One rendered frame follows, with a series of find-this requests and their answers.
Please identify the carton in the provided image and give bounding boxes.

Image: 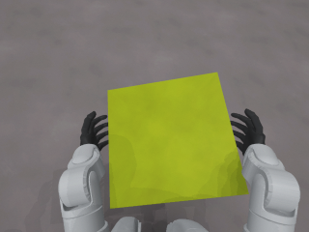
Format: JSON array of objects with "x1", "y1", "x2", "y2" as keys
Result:
[{"x1": 107, "y1": 72, "x2": 249, "y2": 209}]

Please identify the robot right thigh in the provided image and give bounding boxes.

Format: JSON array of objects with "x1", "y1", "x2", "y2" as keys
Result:
[{"x1": 166, "y1": 218, "x2": 209, "y2": 232}]

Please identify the robot left hand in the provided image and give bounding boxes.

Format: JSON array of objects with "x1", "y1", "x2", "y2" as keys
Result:
[{"x1": 80, "y1": 111, "x2": 109, "y2": 151}]

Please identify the left robot forearm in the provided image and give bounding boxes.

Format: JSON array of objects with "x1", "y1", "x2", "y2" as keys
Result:
[{"x1": 58, "y1": 144, "x2": 109, "y2": 232}]

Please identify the robot right hand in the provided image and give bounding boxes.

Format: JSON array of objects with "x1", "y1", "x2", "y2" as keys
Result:
[{"x1": 230, "y1": 108, "x2": 266, "y2": 156}]

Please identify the robot left thigh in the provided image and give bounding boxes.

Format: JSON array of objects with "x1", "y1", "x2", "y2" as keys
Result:
[{"x1": 111, "y1": 217, "x2": 142, "y2": 232}]

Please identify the robot thigh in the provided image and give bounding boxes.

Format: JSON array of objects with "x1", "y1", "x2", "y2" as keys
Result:
[
  {"x1": 111, "y1": 217, "x2": 142, "y2": 232},
  {"x1": 166, "y1": 218, "x2": 209, "y2": 232}
]

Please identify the right robot forearm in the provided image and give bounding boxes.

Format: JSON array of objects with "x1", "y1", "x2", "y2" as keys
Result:
[{"x1": 241, "y1": 143, "x2": 300, "y2": 232}]

